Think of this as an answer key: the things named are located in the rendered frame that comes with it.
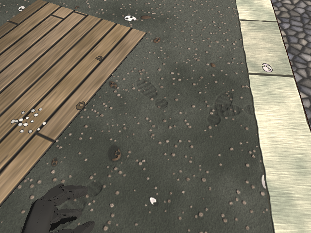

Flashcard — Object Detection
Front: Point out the robot left hand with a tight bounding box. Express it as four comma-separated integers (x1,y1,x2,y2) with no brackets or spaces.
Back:
21,183,95,233

